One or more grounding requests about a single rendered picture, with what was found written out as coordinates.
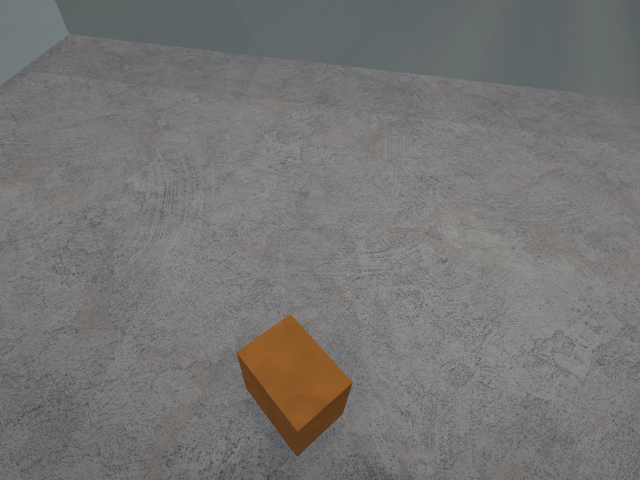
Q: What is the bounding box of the carton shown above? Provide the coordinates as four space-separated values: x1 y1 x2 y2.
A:
237 314 353 456

